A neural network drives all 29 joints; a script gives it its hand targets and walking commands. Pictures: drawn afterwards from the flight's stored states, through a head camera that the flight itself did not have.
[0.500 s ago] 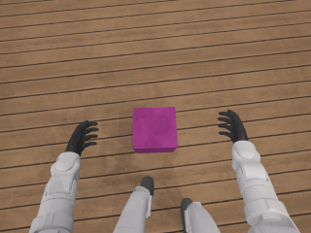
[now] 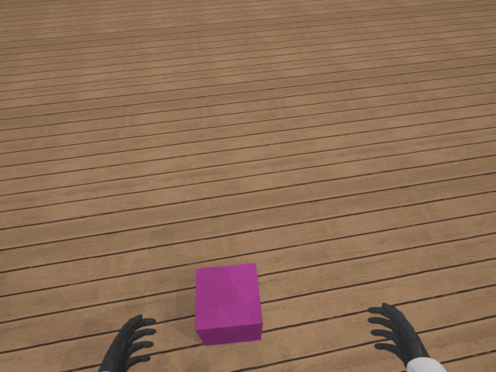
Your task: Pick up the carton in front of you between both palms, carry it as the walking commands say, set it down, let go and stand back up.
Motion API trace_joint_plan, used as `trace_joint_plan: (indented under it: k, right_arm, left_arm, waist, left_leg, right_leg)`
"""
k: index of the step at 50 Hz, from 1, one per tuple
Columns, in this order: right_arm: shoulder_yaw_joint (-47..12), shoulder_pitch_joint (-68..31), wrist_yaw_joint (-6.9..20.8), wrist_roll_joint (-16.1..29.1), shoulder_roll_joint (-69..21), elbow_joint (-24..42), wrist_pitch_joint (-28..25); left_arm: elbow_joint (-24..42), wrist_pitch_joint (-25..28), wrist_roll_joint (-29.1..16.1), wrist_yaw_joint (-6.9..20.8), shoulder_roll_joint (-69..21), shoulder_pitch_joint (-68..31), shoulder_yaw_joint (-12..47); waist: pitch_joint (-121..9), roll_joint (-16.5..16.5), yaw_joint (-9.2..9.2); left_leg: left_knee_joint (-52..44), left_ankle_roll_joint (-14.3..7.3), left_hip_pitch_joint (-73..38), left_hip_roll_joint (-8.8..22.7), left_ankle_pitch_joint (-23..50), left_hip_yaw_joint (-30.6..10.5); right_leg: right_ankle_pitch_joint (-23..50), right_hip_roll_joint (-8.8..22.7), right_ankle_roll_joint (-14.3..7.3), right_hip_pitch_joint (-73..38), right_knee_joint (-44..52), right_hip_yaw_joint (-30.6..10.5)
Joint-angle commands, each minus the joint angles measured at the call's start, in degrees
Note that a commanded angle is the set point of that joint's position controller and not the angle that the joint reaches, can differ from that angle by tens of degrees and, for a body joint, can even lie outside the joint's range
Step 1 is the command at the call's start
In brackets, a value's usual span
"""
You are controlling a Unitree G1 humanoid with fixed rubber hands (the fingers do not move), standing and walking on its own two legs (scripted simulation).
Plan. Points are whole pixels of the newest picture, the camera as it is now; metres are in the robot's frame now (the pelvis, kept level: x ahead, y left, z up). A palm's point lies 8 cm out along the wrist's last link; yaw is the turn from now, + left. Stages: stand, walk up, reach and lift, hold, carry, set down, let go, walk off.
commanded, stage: let go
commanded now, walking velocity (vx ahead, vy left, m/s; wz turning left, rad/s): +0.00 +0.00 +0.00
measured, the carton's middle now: (229, 305) +0.42 +0.10 -0.65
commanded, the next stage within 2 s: stand in 0.40 s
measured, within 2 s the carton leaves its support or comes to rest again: neither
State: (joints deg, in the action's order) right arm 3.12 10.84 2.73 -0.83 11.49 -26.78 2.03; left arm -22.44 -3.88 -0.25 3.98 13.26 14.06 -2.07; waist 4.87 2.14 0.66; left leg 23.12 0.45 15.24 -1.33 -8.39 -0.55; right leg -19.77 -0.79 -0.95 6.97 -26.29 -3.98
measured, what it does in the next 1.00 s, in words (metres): stands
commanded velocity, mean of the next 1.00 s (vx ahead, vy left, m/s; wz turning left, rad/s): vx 0.00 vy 0.00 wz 0.00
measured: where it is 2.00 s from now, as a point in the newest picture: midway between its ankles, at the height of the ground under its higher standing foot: outside the picture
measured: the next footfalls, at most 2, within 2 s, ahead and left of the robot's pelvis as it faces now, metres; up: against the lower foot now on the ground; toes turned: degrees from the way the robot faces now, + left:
none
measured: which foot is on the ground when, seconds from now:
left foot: down 0.00-1.00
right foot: down 0.00-1.00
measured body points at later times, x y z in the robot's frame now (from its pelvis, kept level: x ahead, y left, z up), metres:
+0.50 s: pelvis +0.01 +0.00 -0.01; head +0.02 +0.01 +0.44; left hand +0.17 +0.27 -0.09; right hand +0.18 -0.25 -0.09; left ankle +0.04 +0.13 -0.74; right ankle -0.06 -0.11 -0.74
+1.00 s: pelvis +0.03 +0.02 +0.00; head +0.04 +0.04 +0.45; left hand +0.17 +0.31 -0.11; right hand +0.15 -0.28 -0.10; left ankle +0.04 +0.13 -0.74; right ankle -0.06 -0.11 -0.74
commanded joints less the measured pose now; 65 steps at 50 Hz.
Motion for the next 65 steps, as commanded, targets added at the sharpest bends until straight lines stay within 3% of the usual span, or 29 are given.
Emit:
trace_joint_plan:
  k: [1,6,12,13,15,20,21,23,25,32,40,50,65]
  right_arm:
    - [0.19,-2.24,0.61,0.77,4.26,6.75,0.47]
    - [-0.15,-2.12,0.99,1.09,4.71,7.53,1.9]
    - [0.34,-1.11,0.61,0.28,5.02,6.93,2.68]
    - [0.14,2.45,-0.65,1.43,4.64,3.12,1.29]
    - [-0.15,1.79,-1.51,1.33,4.93,4.29,0.94]
    - [0.13,0.37,-2.09,0.7,5.17,4.69,0.86]
    - [1.58,-0.51,-3.2,-2.91,13.05,-4.16,0.56]
    - [1.84,-0.78,-3.58,-2.49,12.64,-5.76,-0.3]
    - [1.63,-2.26,-3.35,-2.24,12.41,-7.6,-1.3]
    - [1.56,-3.87,-3.23,-1.48,13.93,-12.45,-2.58]
    - [1.43,-3.92,-3.94,-1.29,16.18,-16.3,-2.8]
    - [1.01,-5.02,-4.08,-0.99,17.02,-19.88,-2.99]
    - [0.49,-6.5,-3.76,-0.58,18.06,-24.8,-3.0]
  left_arm:
    - [4.75,-0.52,0.36,-0.03,5.89,-1.69,-2.22]
    - [4.01,-1.87,1.27,-0.21,5.93,-0.49,-2.86]
    - [4.12,-2.09,1.21,-0.24,5.77,-0.91,-2.69]
    - [5.59,-4.99,2.29,-1.61,8.04,-1.82,-3.54]
    - [4.99,-5.7,1.72,-2.4,7.33,-0.51,-2.69]
    - [4.76,-6.22,0.81,-3.02,6.57,-0.69,-2.16]
    - [-1.59,-3.02,1.56,-4.77,12.04,-2.14,-3.15]
    - [-2.05,-0.33,2.65,-5.05,11.62,-2.64,-3.11]
    - [-3.34,1.05,2.82,-4.77,11.33,-2.59,-3.11]
    - [-8.18,2.92,2.09,-4.76,13.06,-0.81,-2.87]
    - [-13.04,3.44,1.89,-5.59,14.51,-0.28,-2.24]
    - [-17.34,3.84,1.8,-5.82,15.49,-1.34,-1.46]
    - [-22.74,4.39,1.7,-5.72,16.91,-2.77,-0.65]
  waist:
    - [-3.11,1.62,0.12]
    - [-2.63,-0.44,0.77]
    - [-4.22,-0.02,-0.05]
    - [-7.61,-1.99,-0.22]
    - [-8.06,0.5,-0.2]
    - [-7.61,0.13,0.21]
    - [-6.17,6.74,0.32]
    - [-5.07,3.98,-1.08]
    - [-3.96,0.29,-1.02]
    - [-7.82,-3.29,-0.5]
    - [-9.08,-2.78,-0.7]
    - [-8.06,-1.47,-0.81]
    - [-5.74,-1.68,-1.06]
  left_leg:
    - [3.59,0.7,-29.53,-1.98,11.25,0.23]
    - [3.66,0.59,-29.18,-2.24,13.47,0.46]
    - [3.41,0.23,-29.04,-2.02,16.56,0.14]
    - [4.76,0.28,-24.82,-3.03,16.06,0.78]
    - [5.12,-0.19,-22.2,-3.07,16.56,0.39]
    - [5.44,-0.35,-21.5,-2.52,19.01,-0.2]
    - [6.83,0.31,-11.71,4.3,11.51,-0.7]
    - [5.41,-0.19,-7.55,3.47,-0.24,-1.44]
    - [4.45,-0.57,-5.53,3.7,-4.36,-2.27]
    - [4.3,-1.64,-7.27,5.6,9.01,-3.83]
    - [4.69,-2.05,-10.51,6.4,15.13,-4.09]
    - [3.76,-2.05,-11.54,6.72,15.24,-4.21]
    - [0.83,-1.97,-11.54,6.94,9.08,-4.97]
  right_leg:
    - [6.2,2.6,-0.19,23.44,12.01,0.46]
    - [11.42,2.43,0.39,19.92,11.01,0.55]
    - [18.44,1.38,1.47,16.29,9.14,0.87]
    - [25.95,0.63,2.28,11.2,5.74,0.9]
    - [29.69,0.46,2.95,9.76,4.32,1.1]
    - [26.94,-0.13,2.35,11.92,4.54,1.3]
    - [13.46,2.91,3.5,10.73,5.15,0.09]
    - [2.3,3.22,1.94,10.32,6.07,-2.75]
    - [-1.21,3.28,0.75,11.18,5.73,-3.47]
    - [13.54,3.3,1.18,5.65,2.2,-2.89]
    - [18.37,3.8,1.4,4.18,2.5,-3.24]
    - [18.99,4.45,1.29,3.85,3.99,-3.72]
    - [14.2,5.11,0.66,4.14,7.35,-4.77]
